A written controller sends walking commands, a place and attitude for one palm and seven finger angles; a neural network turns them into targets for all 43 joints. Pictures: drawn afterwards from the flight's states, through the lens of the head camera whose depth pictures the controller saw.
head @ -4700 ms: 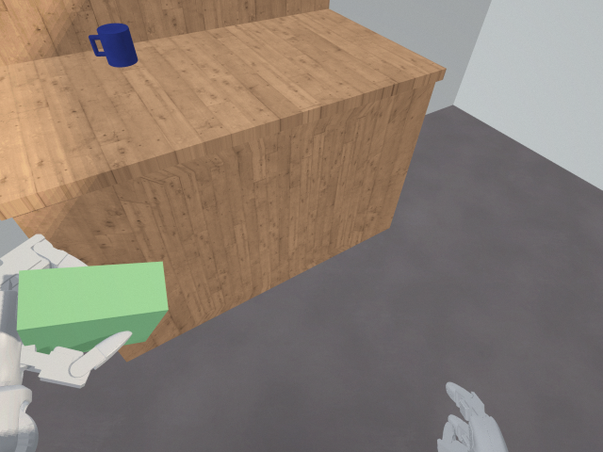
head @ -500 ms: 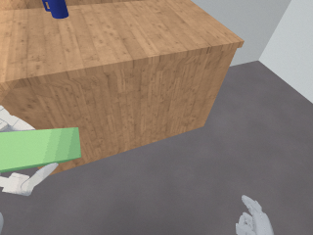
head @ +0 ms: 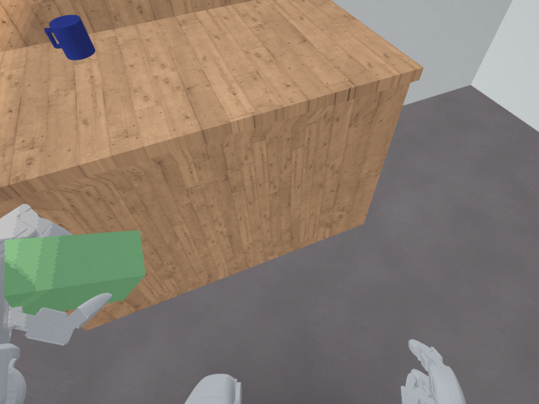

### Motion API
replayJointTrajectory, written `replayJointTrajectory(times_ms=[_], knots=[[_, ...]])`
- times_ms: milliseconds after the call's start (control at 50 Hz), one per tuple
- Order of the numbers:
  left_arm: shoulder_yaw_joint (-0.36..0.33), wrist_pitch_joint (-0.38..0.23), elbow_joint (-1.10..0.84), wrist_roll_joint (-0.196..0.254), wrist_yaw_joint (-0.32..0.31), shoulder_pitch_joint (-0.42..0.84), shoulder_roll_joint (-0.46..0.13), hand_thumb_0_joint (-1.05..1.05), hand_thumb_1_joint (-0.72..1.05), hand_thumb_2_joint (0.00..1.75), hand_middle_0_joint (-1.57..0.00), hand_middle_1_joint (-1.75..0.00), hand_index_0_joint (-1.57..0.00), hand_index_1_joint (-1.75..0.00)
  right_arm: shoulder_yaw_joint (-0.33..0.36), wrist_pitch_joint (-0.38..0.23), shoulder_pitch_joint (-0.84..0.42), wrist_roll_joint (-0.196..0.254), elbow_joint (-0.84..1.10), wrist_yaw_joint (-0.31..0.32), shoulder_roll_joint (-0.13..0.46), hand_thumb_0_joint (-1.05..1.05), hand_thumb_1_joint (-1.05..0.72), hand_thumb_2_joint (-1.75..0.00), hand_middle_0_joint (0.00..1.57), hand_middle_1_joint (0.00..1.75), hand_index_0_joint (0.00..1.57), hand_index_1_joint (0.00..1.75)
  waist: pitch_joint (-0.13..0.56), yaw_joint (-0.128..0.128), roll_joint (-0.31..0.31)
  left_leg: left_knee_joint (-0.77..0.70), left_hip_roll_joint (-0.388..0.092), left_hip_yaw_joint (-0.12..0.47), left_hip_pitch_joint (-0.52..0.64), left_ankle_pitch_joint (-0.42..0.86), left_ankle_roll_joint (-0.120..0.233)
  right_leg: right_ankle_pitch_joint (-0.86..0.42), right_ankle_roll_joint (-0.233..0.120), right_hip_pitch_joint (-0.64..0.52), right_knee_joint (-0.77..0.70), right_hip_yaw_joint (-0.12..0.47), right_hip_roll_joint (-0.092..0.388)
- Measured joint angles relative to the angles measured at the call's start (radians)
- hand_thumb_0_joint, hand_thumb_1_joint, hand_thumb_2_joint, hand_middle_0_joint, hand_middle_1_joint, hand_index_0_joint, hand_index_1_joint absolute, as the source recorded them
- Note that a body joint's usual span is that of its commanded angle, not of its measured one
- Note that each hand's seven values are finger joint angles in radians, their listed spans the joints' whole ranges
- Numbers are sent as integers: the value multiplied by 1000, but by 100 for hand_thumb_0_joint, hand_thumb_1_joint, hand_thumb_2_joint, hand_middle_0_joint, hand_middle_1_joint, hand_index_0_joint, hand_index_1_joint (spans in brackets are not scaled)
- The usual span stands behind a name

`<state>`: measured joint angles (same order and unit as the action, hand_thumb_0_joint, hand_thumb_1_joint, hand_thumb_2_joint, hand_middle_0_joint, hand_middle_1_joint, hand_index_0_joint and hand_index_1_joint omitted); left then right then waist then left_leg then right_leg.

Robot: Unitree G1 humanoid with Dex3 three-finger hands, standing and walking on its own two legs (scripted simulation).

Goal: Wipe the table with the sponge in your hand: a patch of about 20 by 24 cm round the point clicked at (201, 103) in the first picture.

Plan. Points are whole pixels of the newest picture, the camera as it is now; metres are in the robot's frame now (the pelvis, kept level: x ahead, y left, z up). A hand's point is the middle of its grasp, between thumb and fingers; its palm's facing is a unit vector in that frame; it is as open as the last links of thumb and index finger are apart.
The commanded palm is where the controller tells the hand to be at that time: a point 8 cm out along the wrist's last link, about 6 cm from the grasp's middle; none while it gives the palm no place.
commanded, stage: take the last steps up to it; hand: left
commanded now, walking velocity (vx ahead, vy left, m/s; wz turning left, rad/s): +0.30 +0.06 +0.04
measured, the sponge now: (94, 274) +0.23 +0.21 +0.15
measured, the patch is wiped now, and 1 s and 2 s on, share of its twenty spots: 0.00 0.00 0.00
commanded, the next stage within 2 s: come to a stop and stand still in 1.60 s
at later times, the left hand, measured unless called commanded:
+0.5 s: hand (68, 187) +0.32 +0.25 +0.19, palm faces +0.39 -0.83 -0.39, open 9.2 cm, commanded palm +0.27 +0.30 +0.18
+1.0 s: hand (128, 142) +0.40 +0.21 +0.19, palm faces +0.36 -0.81 -0.46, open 9.2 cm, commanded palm +0.35 +0.26 +0.18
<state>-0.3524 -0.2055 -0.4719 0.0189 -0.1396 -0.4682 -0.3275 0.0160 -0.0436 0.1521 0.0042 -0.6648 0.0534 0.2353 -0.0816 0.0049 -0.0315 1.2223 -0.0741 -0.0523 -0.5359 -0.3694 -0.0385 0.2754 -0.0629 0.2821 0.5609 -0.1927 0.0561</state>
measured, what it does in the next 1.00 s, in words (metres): walks ahead: left foot, then right foot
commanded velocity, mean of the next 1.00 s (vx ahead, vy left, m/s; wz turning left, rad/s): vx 0.26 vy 0.05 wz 0.02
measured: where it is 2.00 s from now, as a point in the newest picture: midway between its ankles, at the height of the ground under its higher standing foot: (288, 392)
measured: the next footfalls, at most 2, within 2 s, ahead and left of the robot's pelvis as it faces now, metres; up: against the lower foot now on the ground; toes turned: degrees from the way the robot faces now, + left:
left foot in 0.26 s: +0.16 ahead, +0.14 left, +0.00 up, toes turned +10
right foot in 0.66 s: +0.21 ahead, -0.12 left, +0.00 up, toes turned -11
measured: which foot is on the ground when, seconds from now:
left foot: up 0.00-0.24, down 0.26-0.66, up 0.68-1.00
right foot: down 0.00-0.28, up 0.30-0.64, down 0.66-1.00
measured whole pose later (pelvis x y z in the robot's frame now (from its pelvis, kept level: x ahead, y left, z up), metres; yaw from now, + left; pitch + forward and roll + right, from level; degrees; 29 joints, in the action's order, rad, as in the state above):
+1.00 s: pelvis +0.19 -0.02 +0.01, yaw +0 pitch +0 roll +1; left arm -0.37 -0.24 -0.61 0.03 -0.16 -0.54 -0.39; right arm 0.06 -0.05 0.20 0.00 -0.58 0.06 0.27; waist -0.08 0.01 0.03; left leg 0.70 -0.07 -0.13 -0.43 -0.29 -0.02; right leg 0.29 -0.04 0.21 0.50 -0.18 0.07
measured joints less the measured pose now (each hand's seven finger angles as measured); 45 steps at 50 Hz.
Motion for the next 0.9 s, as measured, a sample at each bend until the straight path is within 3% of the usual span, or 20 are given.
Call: replayJointTrajectory(times_ms=[100, 180, 260, 300, 340, 380, 420, 520, 640, 680, 720, 760, 800, 840, 900], knots=[[-6, -20, -61, 0, -6, -46, -36, -1, -43, 103, -84, -136, -84, -136, 25, 0, 21, -2, 44, 6, 27, 1, -91, -90, 20, 30, 20, 30, 0, 13, 39, -274, -20, -43, 1, 67, 5, -11, 5, -50, -75, -2, 5], [-22, -28, -112, 5, -23, -60, -60, -1, -43, 103, -84, -136, -84, -136, 38, -8, 49, -1, 72, 11, 31, 1, -91, -90, 20, 30, 20, 30, 7, 3, 58, -509, -13, -80, 84, 82, 20, 19, 19, -76, -68, 5, 8], [-32, -27, -125, 10, -39, -48, -61, -1, -44, 103, -84, -136, -84, -136, 35, -10, 76, 1, 91, 20, 24, 1, -91, -90, 20, 30, 20, 30, 38, -8, 57, -702, 7, -113, 217, 174, 40, 100, 47, -87, 21, 13, 10], [-37, -28, -89, 10, -44, -6, -62, -1, -44, 103, -84, -136, -84, -136, 32, -6, 63, 4, 84, 25, -7, 1, -91, -90, 20, 30, 20, 30, 38, -12, 86, -659, 24, -130, 224, 156, 61, 180, 59, -45, 167, 61, 30], [-31, -23, -31, 4, -40, 40, -56, -1, -44, 103, -84, -136, -84, -136, 14, -11, 51, 1, 77, 24, -39, 1, -91, -90, 20, 30, 20, 30, 44, -6, 81, -638, 18, -125, 230, 118, 70, 250, 66, 32, 369, 105, 9], [-25, -10, 4, -2, -34, 71, -55, -1, -44, 103, -84, -136, -84, -136, -10, -23, 42, 1, 68, 17, -71, 1, -91, -90, 20, 30, 20, 30, 49, 3, 70, -656, 10, -109, 242, 115, 68, 236, 75, 105, 498, 115, 0], [-20, 0, -5, -4, -28, 72, -50, -1, -44, 103, -84, -136, -84, -136, -33, -37, 40, 2, 66, 5, -100, 1, -91, -90, 20, 30, 20, 30, 49, 2, 63, -689, 0, -104, 257, 127, 62, 186, 84, 163, 530, 114, 10], [-3, -16, -95, 0, -14, -5, -40, -1, -44, 103, -84, -136, -84, -136, -64, -69, 55, -4, 69, -12, -133, 1, -90, -90, 20, 30, 20, 30, 42, -15, 36, -751, -23, -103, 297, 137, 42, 93, 99, 193, 345, 87, 37], [-27, -21, -67, 1, -17, -21, -66, -1, -44, 103, -84, -136, -84, -136, -60, -62, 69, -2, 61, -1, -117, 1, -90, -89, 21, 30, 21, 30, 40, -34, 5, -692, -45, -94, 310, 74, -1, 42, 100, 56, 26, 23, 4], [-27, -13, -33, -5, -19, 9, -59, -1, -44, 103, -84, -136, -84, -136, -47, -49, 57, 2, 52, 3, -89, 1, -90, -89, 21, 31, 21, 30, 34, -33, -16, -550, -57, -71, 264, -3, 12, -43, 46, 42, 15, 13, -10], [-5, 3, 0, -5, -16, 47, -30, -1, -44, 103, -84, -136, -84, -136, -30, -31, 29, 3, 19, 5, -53, 1, -90, -89, 21, 30, 21, 30, 21, -26, -27, -312, -25, -20, 180, -88, 22, -1, 13, 41, 61, 5, -5], [9, 8, 20, 1, -11, 57, -6, -1, -44, 103, -84, -136, -84, -136, -16, -18, 11, 5, -1, 3, -24, 1, -90, -89, 21, 30, 20, 30, 14, -20, -14, -133, 7, -5, 106, -85, 16, 21, 6, 22, 52, 10, 4], [10, 4, 20, 2, -7, 33, 3, -1, -44, 103, -84, -136, -84, -136, -6, -6, 1, 5, 1, 3, -3, 1, -90, -89, 20, 30, 20, 30, 11, -5, 1, -44, 15, -5, 47, -46, 6, 11, 11, 0, 15, 15, 5], [9, 0, 0, 1, -6, 0, -2, -1, -44, 103, -84, -136, -84, -136, 5, 0, -1, 4, 15, 4, 11, 1, -90, -90, 20, 30, 20, 30, 5, 10, 18, -66, 12, -13, 15, -12, 1, -2, 10, -23, -24, 16, 6], [2, -16, -52, 1, -7, -40, -28, -1, -44, 103, -84, -136, -84, -136, 20, 0, 11, 2, 47, 6, 26, 1, -91, -90, 20, 30, 20, 30, -2, 20, 43, -240, -1, -37, 21, 32, 5, -11, 11, -47, -64, 16, 9]])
